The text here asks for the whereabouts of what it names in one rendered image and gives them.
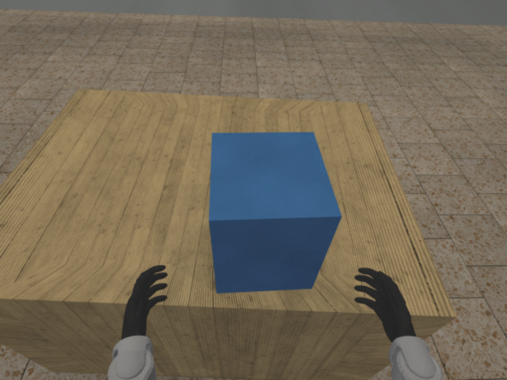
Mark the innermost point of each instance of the right robot hand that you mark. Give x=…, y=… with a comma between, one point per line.
x=390, y=305

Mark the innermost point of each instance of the pedestal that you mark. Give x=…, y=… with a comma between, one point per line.
x=119, y=182

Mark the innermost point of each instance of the right robot forearm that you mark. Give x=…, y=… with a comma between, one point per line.
x=410, y=358

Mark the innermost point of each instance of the left robot hand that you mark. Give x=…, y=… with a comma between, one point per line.
x=139, y=305

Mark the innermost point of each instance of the left robot forearm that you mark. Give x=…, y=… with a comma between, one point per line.
x=132, y=359

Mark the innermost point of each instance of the carton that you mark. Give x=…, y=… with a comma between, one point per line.
x=272, y=211

